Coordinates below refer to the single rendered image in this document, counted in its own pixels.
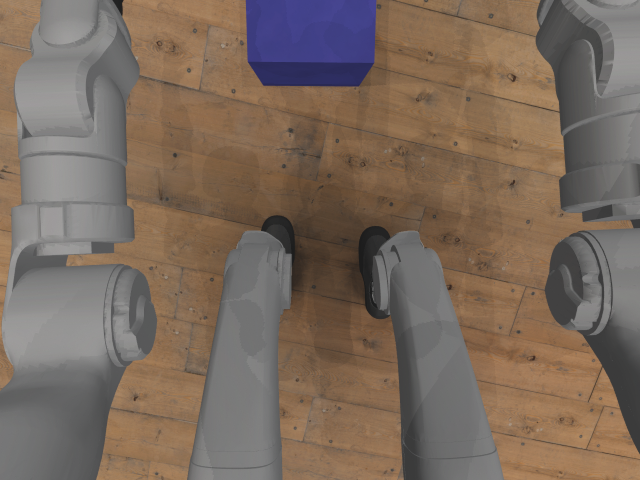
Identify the left robot thigh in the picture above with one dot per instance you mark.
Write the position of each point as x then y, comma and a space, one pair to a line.
238, 431

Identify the left robot upper arm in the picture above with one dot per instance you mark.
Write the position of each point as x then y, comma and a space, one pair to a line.
70, 332

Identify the robot left forearm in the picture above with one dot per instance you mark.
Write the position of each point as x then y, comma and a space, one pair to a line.
71, 99

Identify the robot right shin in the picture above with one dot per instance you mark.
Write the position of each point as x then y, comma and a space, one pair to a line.
406, 237

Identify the carton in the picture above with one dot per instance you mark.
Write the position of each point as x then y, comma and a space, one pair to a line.
311, 42

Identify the robot right forearm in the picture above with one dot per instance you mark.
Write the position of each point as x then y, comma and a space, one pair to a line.
593, 47

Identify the right robot upper arm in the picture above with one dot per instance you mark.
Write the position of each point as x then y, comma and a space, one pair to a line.
593, 287

